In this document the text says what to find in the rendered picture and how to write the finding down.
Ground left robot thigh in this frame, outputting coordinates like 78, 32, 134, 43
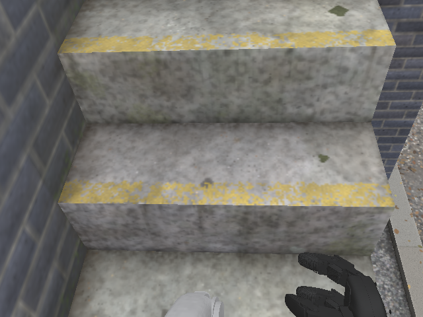
165, 293, 224, 317

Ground robot right hand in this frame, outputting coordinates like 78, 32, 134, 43
285, 252, 391, 317

